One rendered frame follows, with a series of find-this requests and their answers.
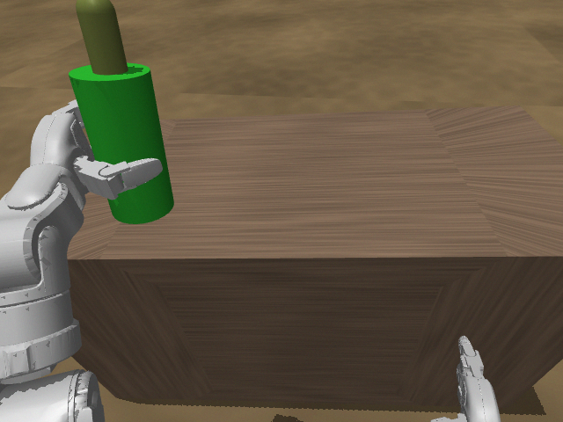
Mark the bottle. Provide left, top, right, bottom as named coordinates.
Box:
left=69, top=0, right=174, bottom=224

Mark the left robot hand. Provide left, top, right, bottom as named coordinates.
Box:
left=30, top=99, right=163, bottom=200

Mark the right robot hand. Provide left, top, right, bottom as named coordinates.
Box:
left=430, top=336, right=501, bottom=422

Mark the left robot arm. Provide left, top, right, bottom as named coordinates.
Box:
left=0, top=164, right=105, bottom=422

